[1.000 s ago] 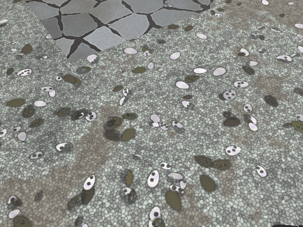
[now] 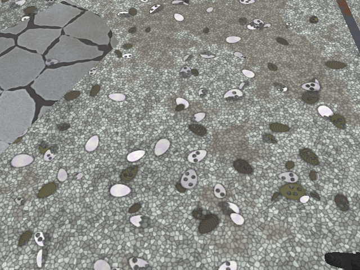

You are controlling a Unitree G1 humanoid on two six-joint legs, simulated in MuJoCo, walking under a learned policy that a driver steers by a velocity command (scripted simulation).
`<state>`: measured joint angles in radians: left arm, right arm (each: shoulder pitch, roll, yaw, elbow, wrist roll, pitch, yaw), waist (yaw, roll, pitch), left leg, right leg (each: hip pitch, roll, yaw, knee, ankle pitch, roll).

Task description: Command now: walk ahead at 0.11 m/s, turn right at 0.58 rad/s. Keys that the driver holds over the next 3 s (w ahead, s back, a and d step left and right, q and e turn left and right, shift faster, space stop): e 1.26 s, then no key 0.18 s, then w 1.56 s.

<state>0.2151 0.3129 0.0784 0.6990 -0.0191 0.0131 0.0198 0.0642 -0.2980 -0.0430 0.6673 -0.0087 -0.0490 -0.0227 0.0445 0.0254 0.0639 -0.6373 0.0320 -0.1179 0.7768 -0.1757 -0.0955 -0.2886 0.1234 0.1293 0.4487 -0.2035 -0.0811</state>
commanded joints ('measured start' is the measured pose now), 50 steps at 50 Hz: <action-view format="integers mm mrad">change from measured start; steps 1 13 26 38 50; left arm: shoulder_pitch -17 11 77 -18 -38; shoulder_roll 151 112 152 155 96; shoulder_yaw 39 33 60 36 27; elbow -75 -107 -133 -164 -184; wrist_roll -2 -8 9 12 2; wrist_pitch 9 50 47 9 32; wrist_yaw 13 8 -22 21 9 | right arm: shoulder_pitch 6 42 92 -9 103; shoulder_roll -84 -108 -100 -74 -176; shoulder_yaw -25 -46 -65 -61 -90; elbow -57 -63 -1 -38 -23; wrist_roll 7 -12 17 7 -5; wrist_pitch -5 28 56 45 17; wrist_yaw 7 -12 -2 -10 18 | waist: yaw -18 -27 -25 -31 -41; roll -140 99 -43 -160 28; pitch -198 -140 -146 -158 -208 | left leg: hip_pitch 166 468 236 28 581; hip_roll -63 211 161 -40 171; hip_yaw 36 -88 217 43 -145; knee -102 -427 -128 161 -441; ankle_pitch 34 372 -77 -154 192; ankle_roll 0 296 114 5 154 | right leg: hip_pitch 68 -299 213 193 -66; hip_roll -218 -107 -200 -298 -107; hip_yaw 195 -54 -20 226 254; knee -6 748 -55 -71 237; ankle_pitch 459 -268 171 318 -107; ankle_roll -116 175 -11 -139 5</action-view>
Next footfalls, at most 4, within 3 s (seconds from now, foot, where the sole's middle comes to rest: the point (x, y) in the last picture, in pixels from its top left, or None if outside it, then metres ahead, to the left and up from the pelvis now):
0.12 left None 0.18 0.14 -0.78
0.52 right None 0.07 -0.11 -0.78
1.00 left None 0.19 0.08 -0.78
1.40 right None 0.00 -0.12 -0.78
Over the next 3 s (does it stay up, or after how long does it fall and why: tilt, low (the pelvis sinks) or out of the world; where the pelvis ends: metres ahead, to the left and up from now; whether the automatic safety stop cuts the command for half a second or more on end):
stays up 0.55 -0.50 -0.02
